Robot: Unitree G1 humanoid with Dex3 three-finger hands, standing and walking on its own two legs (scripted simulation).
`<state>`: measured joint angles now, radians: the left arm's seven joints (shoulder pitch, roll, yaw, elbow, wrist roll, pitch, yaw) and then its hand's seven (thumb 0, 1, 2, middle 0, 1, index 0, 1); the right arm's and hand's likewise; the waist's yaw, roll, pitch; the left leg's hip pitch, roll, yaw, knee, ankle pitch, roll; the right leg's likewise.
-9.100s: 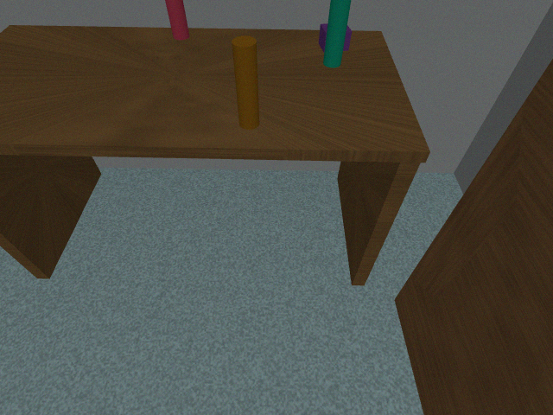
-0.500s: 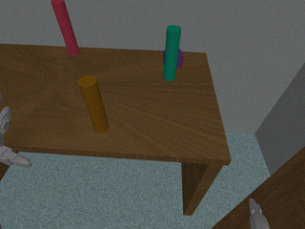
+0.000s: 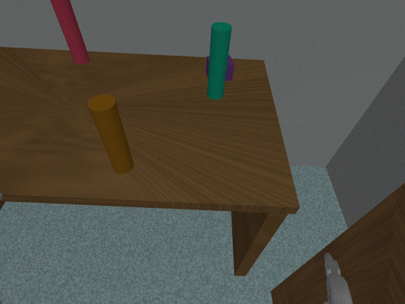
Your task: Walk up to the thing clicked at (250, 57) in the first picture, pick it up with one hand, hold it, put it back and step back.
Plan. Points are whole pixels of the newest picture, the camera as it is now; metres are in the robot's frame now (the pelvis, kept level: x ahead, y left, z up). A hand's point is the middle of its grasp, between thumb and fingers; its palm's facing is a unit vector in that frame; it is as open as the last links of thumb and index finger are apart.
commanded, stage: go down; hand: left
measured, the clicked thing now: (114, 138) +0.44 +0.21 +0.06
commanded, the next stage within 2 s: approach in 1.58 s
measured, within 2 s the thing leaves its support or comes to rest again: neither
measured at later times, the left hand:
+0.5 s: hand out of the picture +0.35 +0.38 +0.14, palm faces +0.18 -0.98 +0.01, open 17.6 cm
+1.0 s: hand out of the picture +0.36 +0.39 +0.14, palm faces +0.18 -0.98 +0.01, open 17.5 cm
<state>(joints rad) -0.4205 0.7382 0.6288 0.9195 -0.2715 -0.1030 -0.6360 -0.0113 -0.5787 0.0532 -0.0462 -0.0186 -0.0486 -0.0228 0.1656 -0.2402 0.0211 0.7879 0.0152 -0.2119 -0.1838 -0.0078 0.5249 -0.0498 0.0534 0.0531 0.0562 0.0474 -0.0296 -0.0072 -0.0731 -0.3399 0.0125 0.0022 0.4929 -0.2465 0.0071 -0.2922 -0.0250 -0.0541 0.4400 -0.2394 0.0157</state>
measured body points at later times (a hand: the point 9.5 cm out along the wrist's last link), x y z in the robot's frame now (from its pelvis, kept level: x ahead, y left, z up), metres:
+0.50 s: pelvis +0.01 +0.01 +0.00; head +0.03 +0.02 +0.45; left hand +0.33 +0.44 +0.14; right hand +0.16 -0.26 -0.08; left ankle +0.00 +0.11 -0.74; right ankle -0.01 -0.13 -0.74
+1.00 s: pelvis +0.01 +0.01 -0.01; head +0.05 +0.03 +0.44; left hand +0.35 +0.44 +0.14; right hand +0.16 -0.26 -0.08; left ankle +0.00 +0.11 -0.74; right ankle -0.01 -0.13 -0.74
